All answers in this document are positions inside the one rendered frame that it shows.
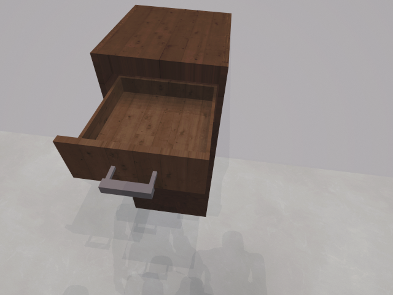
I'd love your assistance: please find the handle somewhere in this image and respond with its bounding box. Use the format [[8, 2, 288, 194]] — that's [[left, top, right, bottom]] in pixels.
[[98, 166, 157, 199]]

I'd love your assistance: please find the cabinet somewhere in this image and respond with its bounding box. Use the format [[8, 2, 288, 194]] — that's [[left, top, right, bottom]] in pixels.
[[90, 5, 232, 217]]

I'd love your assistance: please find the drawer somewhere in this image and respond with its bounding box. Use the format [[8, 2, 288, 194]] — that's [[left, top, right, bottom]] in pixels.
[[53, 76, 217, 194]]

